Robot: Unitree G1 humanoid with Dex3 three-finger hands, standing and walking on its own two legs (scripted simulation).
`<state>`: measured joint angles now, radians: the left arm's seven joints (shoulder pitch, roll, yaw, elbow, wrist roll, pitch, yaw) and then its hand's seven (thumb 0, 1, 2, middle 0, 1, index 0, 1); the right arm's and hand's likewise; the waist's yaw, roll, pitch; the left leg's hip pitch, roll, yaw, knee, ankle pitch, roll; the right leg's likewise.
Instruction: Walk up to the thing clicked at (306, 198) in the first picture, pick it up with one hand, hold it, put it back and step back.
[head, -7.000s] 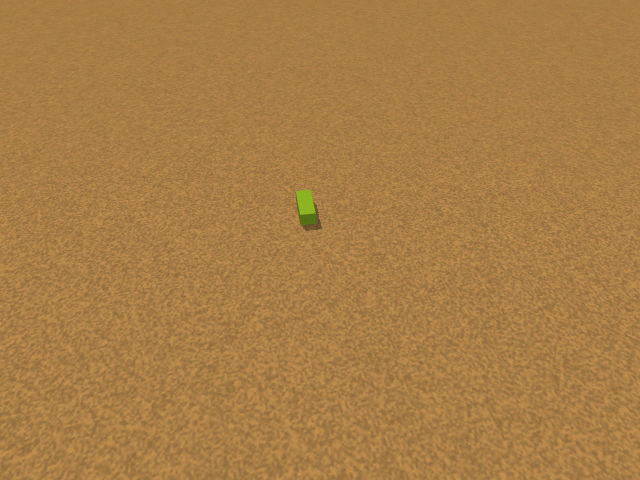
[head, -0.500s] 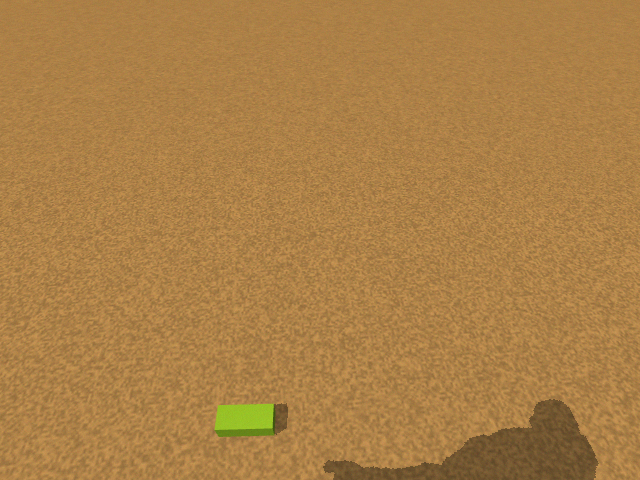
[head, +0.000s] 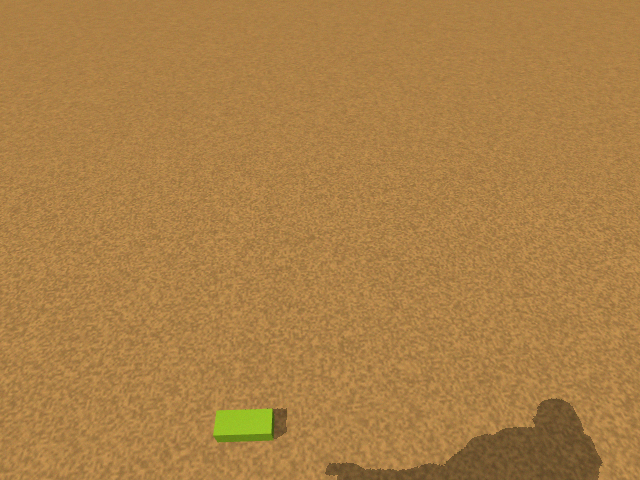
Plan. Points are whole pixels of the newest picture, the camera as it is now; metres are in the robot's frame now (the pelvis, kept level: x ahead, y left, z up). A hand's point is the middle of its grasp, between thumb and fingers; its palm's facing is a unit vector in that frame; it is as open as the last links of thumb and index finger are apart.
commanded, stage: stand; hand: left
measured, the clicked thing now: (245, 425) +0.45 +0.24 -0.75
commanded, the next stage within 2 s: walk up in 1.48 s
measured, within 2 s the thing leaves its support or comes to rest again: neither
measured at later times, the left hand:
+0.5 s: hand out of the picture +0.08 +0.25 -0.15, palm faces -0.02 -0.94 -0.35, open 7.4 cm
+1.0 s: hand out of the picture +0.08 +0.25 -0.15, palm faces -0.03 -0.94 -0.35, open 7.4 cm
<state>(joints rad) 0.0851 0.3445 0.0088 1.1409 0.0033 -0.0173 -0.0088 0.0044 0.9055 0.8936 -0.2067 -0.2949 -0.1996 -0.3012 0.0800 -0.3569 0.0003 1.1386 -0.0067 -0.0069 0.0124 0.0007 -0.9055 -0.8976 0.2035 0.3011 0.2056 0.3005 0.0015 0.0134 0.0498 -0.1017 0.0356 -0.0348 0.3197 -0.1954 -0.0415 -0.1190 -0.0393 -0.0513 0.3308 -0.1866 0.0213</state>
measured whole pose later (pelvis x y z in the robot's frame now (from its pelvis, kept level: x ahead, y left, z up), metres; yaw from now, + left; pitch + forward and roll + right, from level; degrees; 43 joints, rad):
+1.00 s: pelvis +0.00 +0.00 +0.00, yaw -1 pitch -2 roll +0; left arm 0.10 0.35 0.01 1.13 0.01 -0.01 -0.01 0.00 0.91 0.89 -0.21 -0.29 -0.20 -0.30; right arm 0.11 -0.36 0.00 1.13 -0.01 -0.01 0.01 0.00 -0.91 -0.90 0.20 0.30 0.21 0.30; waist 0.00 0.01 0.04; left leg -0.09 0.04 -0.02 0.31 -0.19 -0.05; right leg -0.12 -0.03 -0.04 0.33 -0.19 0.01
